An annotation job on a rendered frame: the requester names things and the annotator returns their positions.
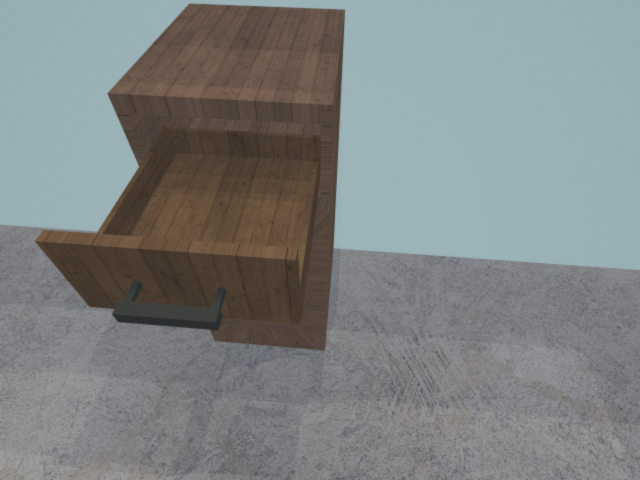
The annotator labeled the handle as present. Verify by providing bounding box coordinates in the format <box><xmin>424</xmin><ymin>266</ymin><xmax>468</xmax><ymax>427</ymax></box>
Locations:
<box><xmin>112</xmin><ymin>281</ymin><xmax>226</xmax><ymax>330</ymax></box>

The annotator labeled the cabinet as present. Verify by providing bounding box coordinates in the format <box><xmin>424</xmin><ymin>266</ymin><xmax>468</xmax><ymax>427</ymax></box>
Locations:
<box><xmin>107</xmin><ymin>3</ymin><xmax>345</xmax><ymax>350</ymax></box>

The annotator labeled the drawer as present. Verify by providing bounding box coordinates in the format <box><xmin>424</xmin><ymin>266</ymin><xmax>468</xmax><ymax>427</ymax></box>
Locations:
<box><xmin>35</xmin><ymin>127</ymin><xmax>321</xmax><ymax>324</ymax></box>

